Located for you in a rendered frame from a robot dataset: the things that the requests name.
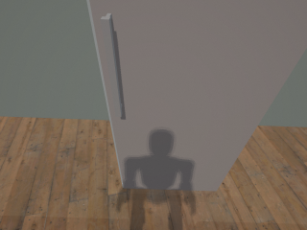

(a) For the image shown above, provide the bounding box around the fridge door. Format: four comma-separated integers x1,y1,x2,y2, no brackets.
89,0,307,192

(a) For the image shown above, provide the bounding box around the handle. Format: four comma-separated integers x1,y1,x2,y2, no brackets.
100,13,122,117

